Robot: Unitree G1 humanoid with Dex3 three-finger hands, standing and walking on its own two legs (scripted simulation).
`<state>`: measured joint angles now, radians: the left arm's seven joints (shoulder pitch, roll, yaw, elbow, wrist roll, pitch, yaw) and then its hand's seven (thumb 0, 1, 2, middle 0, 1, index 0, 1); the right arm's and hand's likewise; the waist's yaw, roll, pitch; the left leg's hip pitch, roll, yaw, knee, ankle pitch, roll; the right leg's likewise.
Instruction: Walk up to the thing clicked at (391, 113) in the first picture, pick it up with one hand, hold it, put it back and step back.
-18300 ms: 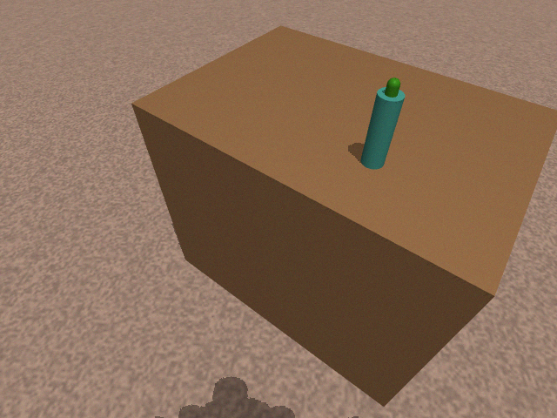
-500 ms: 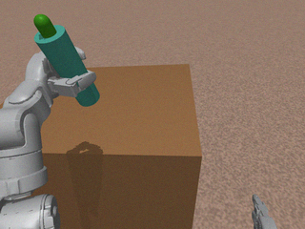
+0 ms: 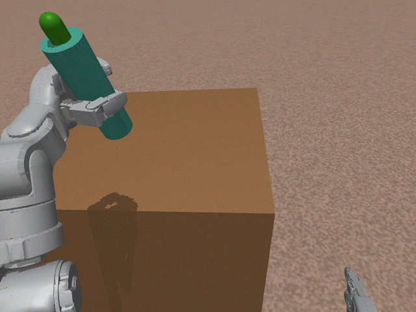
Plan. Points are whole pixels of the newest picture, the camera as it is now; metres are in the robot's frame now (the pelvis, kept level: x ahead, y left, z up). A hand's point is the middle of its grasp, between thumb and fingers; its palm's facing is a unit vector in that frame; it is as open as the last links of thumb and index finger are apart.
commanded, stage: crouch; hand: left
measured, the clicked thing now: (89, 83) +0.33 +0.17 +0.34
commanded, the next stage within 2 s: lower in 1.76 s
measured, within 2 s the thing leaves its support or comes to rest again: neither
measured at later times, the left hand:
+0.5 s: hand (121, 112) +0.40 +0.17 +0.26, palm faces +0.11 -0.99 +0.02, open 7.8 cm
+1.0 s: hand (139, 117) +0.48 +0.17 +0.20, palm faces +0.13 -0.99 +0.00, open 7.8 cm
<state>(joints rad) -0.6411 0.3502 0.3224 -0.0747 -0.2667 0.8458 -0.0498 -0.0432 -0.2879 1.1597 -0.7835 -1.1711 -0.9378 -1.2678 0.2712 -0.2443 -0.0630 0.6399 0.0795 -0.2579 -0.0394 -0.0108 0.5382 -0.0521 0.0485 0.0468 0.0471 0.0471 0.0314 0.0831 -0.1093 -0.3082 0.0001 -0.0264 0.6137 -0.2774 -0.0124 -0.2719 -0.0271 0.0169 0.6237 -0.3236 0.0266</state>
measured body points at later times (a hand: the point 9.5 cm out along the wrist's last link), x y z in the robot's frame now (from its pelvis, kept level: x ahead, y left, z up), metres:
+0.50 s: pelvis -0.01 +0.00 +0.00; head -0.04 -0.03 +0.45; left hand +0.38 +0.22 +0.26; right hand +0.16 -0.26 -0.07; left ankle +0.03 +0.13 -0.73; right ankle +0.01 -0.14 -0.73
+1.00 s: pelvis +0.01 +0.00 +0.00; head +0.02 -0.01 +0.45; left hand +0.46 +0.23 +0.20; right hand +0.15 -0.26 -0.07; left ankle +0.03 +0.13 -0.73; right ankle +0.01 -0.14 -0.73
